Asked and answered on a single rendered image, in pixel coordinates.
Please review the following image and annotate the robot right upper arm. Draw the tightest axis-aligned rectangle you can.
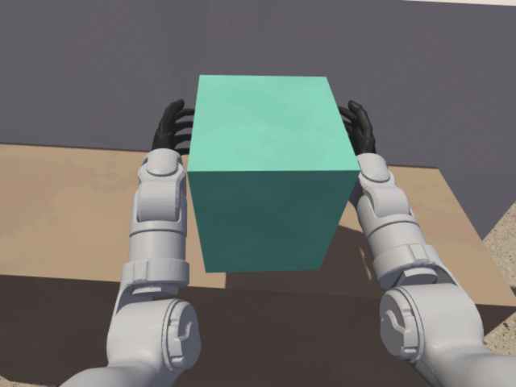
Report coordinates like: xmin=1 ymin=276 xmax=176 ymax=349
xmin=380 ymin=283 xmax=516 ymax=387

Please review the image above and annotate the pedestal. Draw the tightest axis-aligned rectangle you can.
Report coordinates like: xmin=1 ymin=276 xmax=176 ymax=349
xmin=0 ymin=142 xmax=516 ymax=387

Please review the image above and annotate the robot right forearm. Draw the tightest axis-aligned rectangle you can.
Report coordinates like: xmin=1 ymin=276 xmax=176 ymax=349
xmin=348 ymin=153 xmax=484 ymax=342

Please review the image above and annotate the right robot hand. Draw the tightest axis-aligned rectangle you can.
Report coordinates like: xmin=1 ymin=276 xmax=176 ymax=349
xmin=337 ymin=100 xmax=377 ymax=156

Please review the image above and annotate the left robot hand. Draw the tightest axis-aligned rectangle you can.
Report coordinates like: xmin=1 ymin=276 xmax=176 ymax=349
xmin=152 ymin=99 xmax=195 ymax=156

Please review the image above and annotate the carton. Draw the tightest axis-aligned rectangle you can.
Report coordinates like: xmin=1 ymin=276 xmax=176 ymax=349
xmin=187 ymin=75 xmax=361 ymax=273

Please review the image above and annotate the robot left forearm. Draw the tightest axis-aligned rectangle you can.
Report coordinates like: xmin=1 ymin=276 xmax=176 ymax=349
xmin=106 ymin=148 xmax=189 ymax=362

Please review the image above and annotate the robot left upper arm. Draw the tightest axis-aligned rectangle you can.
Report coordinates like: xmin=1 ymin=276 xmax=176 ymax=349
xmin=59 ymin=298 xmax=202 ymax=387

